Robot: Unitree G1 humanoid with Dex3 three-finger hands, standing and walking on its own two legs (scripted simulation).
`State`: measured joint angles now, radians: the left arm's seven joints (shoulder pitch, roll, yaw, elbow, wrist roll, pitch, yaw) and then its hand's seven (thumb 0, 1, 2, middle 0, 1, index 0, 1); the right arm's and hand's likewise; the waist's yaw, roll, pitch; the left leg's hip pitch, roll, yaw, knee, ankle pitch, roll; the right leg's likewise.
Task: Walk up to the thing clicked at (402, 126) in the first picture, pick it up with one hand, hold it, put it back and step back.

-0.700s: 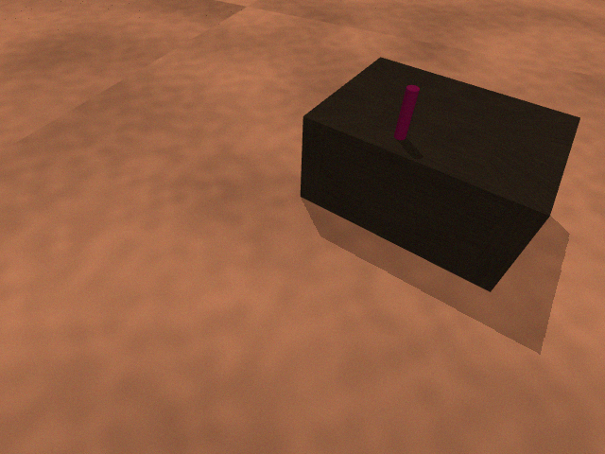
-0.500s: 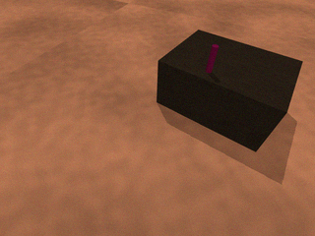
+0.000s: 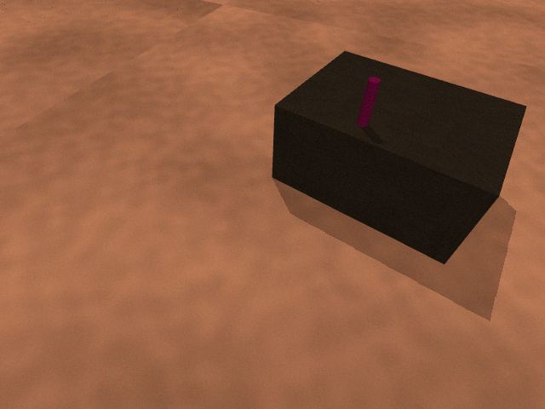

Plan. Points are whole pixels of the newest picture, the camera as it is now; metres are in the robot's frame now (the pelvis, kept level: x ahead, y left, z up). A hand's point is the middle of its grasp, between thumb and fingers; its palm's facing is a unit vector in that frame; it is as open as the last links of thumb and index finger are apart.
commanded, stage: stand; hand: left
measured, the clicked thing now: (368, 102) +1.25 -0.35 -0.23
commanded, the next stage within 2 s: walk up in 0.42 s
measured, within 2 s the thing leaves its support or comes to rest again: neither
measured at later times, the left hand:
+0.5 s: hand out of the picture +0.08 +0.25 -0.16, palm faces -0.08 -0.94 -0.33, open 7.4 cm
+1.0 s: hand (192, 359) +0.23 +0.15 -0.15, palm faces -0.26 -0.90 -0.36, open 7.4 cm
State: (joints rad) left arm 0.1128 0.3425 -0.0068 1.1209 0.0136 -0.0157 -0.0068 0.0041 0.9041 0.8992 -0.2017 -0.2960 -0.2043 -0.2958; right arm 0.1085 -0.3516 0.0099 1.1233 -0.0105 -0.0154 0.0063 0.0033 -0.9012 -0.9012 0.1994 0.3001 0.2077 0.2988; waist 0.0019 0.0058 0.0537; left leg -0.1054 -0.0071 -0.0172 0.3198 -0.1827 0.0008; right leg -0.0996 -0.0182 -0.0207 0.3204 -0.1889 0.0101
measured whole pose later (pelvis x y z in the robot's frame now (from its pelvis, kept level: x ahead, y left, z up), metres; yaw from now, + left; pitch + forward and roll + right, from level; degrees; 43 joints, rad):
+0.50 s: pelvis +0.01 +0.00 -0.01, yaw -4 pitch -2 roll +1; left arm 0.17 0.37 0.04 1.05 0.03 0.01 -0.05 0.00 0.90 0.90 -0.20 -0.30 -0.20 -0.30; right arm 0.13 -0.36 -0.04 1.04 -0.03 -0.05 0.03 0.00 -0.90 -0.90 0.20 0.30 0.21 0.30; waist 0.02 -0.01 0.04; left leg -0.12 0.00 0.06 0.38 -0.24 0.02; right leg -0.23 -0.02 0.01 0.58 -0.35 -0.01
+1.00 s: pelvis +0.15 -0.11 -0.01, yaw -18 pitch -3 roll -1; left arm 0.37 0.37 0.05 0.91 0.01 -0.05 -0.06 0.00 0.90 0.90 -0.20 -0.30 -0.21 -0.30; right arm 0.21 -0.43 -0.06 0.88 -0.02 -0.04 0.08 0.01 -0.90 -0.90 0.20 0.30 0.21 0.30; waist 0.05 0.06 0.08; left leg -0.47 0.08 0.02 0.94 -0.34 0.01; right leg -0.18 0.02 0.00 0.51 -0.28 -0.02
